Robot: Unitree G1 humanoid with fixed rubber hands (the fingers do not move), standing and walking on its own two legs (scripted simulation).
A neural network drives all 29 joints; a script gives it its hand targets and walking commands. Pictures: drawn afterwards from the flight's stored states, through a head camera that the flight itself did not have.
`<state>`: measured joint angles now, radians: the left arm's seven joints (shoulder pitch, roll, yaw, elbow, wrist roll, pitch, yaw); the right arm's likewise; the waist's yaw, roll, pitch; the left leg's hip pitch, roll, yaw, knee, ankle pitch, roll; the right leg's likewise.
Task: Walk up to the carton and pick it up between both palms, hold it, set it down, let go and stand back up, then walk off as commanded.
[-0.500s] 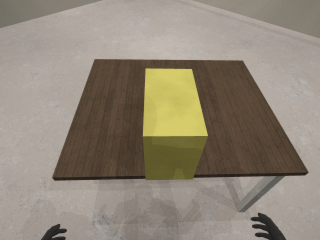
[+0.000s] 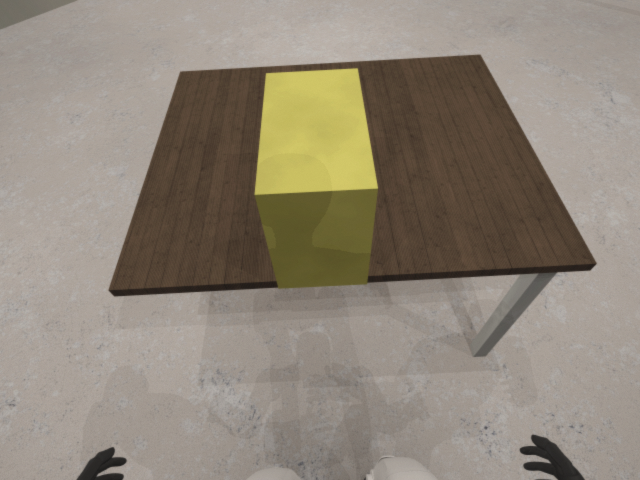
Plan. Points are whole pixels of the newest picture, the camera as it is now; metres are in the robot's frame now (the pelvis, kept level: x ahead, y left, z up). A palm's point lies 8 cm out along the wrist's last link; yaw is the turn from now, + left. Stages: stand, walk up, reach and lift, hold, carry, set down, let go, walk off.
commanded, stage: walk off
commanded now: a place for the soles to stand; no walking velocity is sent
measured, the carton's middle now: (317, 180) +0.61 +0.01 -0.05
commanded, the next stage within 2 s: none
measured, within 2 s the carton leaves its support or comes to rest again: neither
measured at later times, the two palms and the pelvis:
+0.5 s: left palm out of the picture -0.06 +0.32 -0.09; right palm out of the picture +0.02 -0.30 -0.07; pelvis -0.11 +0.01 +0.00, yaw +1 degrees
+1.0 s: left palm out of the picture -0.12 +0.37 -0.12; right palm out of the picture -0.20 -0.25 -0.05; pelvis -0.19 +0.05 +0.01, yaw -1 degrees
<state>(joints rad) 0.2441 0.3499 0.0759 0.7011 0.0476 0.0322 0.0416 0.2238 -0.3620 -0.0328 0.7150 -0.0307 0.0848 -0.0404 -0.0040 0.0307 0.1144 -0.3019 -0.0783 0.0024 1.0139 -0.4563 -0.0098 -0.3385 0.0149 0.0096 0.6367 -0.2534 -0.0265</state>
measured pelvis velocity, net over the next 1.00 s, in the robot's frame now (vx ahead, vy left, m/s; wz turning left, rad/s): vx -0.19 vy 0.05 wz -0.02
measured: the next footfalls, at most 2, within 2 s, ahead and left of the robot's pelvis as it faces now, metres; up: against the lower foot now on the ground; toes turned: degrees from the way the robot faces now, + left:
left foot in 0.08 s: -0.05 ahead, +0.09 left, +0.00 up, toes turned +0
right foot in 0.42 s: -0.04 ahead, -0.10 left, +0.00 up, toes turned +0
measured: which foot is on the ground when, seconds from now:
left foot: up 0.00-0.06, down 0.08-0.46, up 0.48-0.76, down 0.78-1.00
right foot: down 0.00-0.12, up 0.14-0.40, down 0.42-0.78, up 0.80-1.00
